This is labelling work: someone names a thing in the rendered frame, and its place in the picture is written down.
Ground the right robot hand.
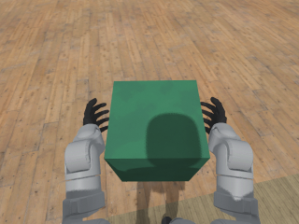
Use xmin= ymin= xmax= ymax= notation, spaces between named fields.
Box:
xmin=200 ymin=97 xmax=227 ymax=135

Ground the carton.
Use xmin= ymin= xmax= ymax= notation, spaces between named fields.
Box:
xmin=104 ymin=80 xmax=210 ymax=182

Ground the left robot forearm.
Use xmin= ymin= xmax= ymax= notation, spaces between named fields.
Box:
xmin=62 ymin=123 xmax=106 ymax=224

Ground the right robot forearm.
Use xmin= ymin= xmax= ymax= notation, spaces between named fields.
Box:
xmin=207 ymin=122 xmax=261 ymax=224

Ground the left robot hand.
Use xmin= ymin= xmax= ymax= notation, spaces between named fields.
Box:
xmin=83 ymin=98 xmax=109 ymax=133

